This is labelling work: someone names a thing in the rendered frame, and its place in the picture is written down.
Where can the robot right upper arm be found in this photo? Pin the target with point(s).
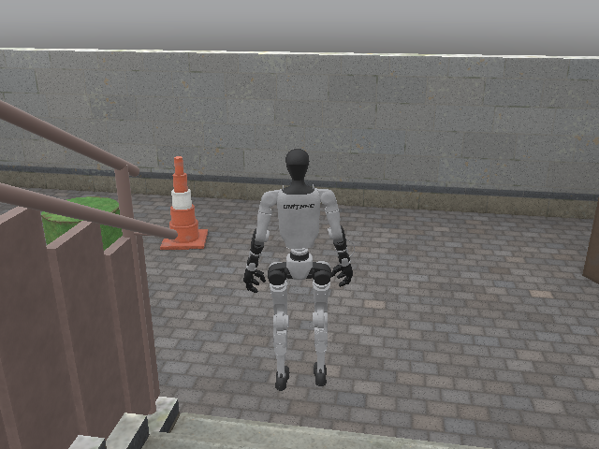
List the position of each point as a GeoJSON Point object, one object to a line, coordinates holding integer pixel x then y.
{"type": "Point", "coordinates": [327, 197]}

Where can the left robot hand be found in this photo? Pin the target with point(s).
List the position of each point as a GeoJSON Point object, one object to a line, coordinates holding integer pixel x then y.
{"type": "Point", "coordinates": [249, 279]}

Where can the robot left upper arm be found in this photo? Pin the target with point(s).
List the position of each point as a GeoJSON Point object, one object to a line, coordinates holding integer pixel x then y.
{"type": "Point", "coordinates": [268, 200]}

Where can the humanoid robot head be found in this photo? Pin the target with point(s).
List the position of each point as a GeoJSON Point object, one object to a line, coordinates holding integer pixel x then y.
{"type": "Point", "coordinates": [297, 162]}

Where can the robot right foot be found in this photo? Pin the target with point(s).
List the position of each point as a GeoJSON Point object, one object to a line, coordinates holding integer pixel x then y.
{"type": "Point", "coordinates": [320, 378]}

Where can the left robot forearm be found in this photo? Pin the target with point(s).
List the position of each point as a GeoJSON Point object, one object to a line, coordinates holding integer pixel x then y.
{"type": "Point", "coordinates": [254, 254]}

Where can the right robot hand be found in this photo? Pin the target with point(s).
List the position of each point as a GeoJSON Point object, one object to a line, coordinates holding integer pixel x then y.
{"type": "Point", "coordinates": [346, 271]}

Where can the right robot forearm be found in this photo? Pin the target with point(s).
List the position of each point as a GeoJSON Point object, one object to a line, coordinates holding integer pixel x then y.
{"type": "Point", "coordinates": [341, 250]}

